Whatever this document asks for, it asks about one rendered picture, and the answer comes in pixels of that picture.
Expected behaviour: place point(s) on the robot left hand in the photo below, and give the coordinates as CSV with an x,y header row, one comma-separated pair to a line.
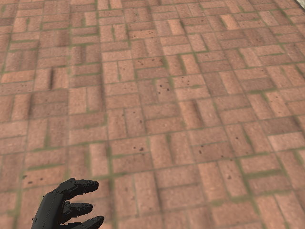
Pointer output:
x,y
55,207

